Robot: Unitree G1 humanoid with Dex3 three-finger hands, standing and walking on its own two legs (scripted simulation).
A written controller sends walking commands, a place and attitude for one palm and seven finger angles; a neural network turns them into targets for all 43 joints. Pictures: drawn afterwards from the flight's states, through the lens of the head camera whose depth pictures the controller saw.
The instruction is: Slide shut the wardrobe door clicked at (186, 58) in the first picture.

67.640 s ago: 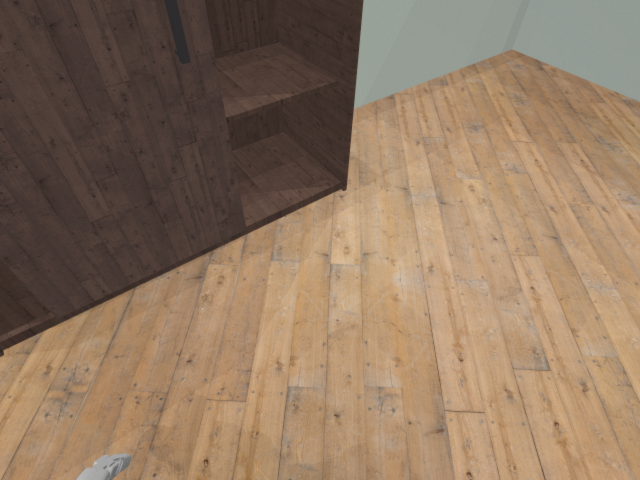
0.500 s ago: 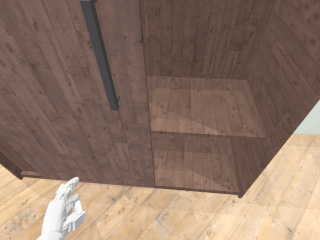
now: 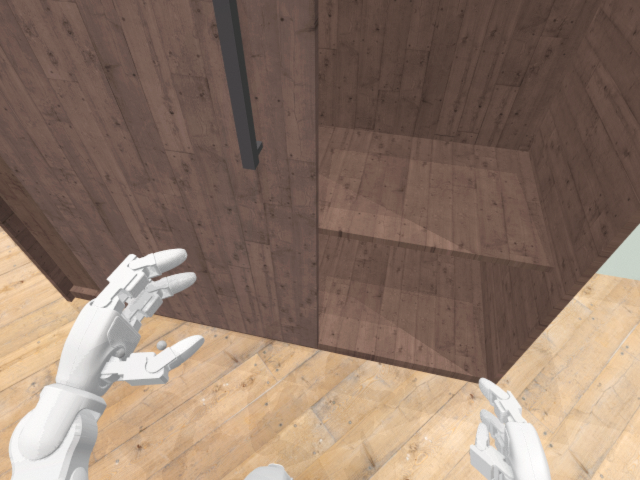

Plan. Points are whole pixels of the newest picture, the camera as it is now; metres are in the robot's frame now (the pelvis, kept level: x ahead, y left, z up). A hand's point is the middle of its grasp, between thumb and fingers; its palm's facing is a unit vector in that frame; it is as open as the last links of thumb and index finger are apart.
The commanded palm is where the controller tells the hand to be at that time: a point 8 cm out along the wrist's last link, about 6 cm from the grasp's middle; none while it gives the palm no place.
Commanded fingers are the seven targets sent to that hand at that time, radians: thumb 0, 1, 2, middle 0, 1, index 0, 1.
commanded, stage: raise the hand with hooked fingers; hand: left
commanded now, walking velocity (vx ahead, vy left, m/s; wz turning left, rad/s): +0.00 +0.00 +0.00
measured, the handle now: (241, 66) +0.60 +0.18 +0.23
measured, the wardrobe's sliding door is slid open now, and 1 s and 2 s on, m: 0.53 0.53 0.53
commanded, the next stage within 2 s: move the hooked fingers beside the handle in 1.42 s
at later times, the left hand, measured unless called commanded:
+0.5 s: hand (89, 256) +0.28 +0.27 +0.17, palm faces -0.07 -0.99 -0.12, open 13.0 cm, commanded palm +0.26 +0.33 +0.18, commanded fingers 0.00 -0.50 0.30 -0.30 -1.20 -0.30 -1.20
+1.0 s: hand out of the picture +0.31 +0.33 +0.26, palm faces +0.01 -0.99 -0.14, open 13.9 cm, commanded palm +0.28 +0.36 +0.25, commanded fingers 0.00 -0.50 0.30 -0.30 -1.20 -0.30 -1.20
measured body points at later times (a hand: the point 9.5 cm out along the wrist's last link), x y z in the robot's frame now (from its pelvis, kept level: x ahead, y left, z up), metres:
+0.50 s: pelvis +0.03 +0.04 +0.03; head +0.03 +0.04 +0.48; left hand +0.28 +0.33 +0.18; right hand +0.20 -0.21 -0.02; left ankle +0.05 +0.13 -0.69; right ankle +0.03 -0.07 -0.69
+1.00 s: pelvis +0.03 +0.04 +0.05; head +0.01 +0.03 +0.50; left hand +0.30 +0.38 +0.27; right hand +0.21 -0.17 -0.03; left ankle +0.05 +0.13 -0.69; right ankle +0.03 -0.07 -0.69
